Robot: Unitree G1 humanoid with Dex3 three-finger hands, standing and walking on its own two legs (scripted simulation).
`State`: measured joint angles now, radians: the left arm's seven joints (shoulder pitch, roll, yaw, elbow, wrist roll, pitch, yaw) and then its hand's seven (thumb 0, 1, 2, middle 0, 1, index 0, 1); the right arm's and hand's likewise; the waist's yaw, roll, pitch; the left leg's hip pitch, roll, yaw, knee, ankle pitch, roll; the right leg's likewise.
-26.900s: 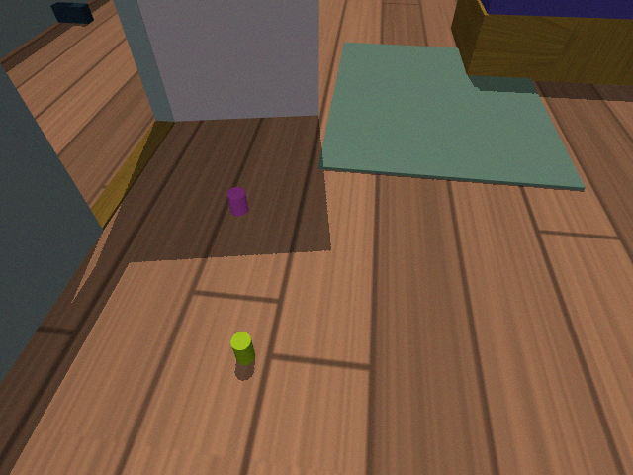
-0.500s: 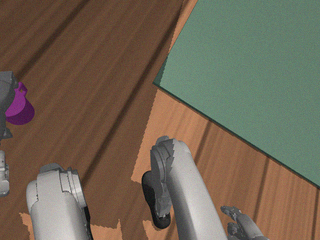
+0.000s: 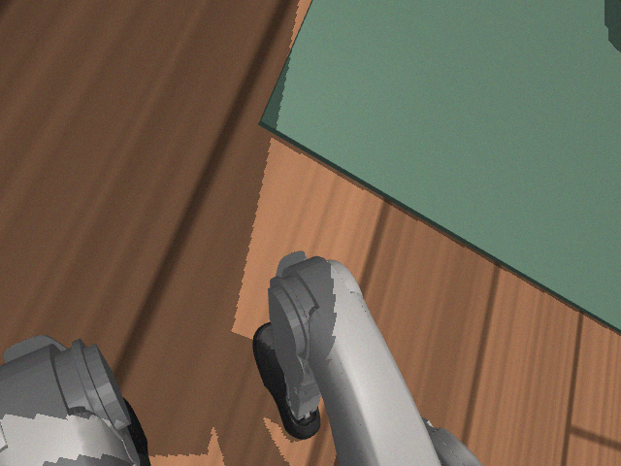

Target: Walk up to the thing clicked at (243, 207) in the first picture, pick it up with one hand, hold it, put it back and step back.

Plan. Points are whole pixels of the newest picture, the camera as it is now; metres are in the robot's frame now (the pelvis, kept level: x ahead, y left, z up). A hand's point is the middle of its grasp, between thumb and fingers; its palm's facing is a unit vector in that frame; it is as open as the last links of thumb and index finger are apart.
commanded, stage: rest palm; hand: left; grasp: from above
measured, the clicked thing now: out of the picture +0.48 +0.31 -0.26
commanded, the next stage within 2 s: close in 0.66 s
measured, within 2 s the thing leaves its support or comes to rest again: neither
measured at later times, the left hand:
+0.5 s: hand out of the picture +0.45 +0.32 -0.23, palm faces -0.44 -0.13 -0.89, open 14.0 cm
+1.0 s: hand out of the picture +0.45 +0.32 -0.23, palm faces -0.45 -0.14 -0.88, open 13.0 cm
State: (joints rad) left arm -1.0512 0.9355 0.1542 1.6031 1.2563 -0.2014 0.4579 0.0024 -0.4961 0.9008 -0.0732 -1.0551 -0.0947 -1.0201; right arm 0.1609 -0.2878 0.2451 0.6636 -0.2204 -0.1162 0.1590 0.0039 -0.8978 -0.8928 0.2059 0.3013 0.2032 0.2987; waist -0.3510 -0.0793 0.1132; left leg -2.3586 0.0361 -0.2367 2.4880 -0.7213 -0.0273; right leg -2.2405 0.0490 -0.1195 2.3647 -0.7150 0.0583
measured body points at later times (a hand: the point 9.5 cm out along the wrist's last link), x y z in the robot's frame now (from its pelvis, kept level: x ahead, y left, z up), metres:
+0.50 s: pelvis -0.01 +0.00 -0.01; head +0.26 +0.12 +0.33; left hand +0.47 +0.32 -0.18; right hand +0.05 -0.25 -0.08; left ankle +0.06 +0.14 -0.28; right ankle +0.10 -0.12 -0.28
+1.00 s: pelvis -0.01 +0.00 -0.01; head +0.26 +0.11 +0.34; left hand +0.47 +0.32 -0.18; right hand +0.03 -0.25 -0.08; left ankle +0.06 +0.14 -0.28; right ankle +0.10 -0.12 -0.28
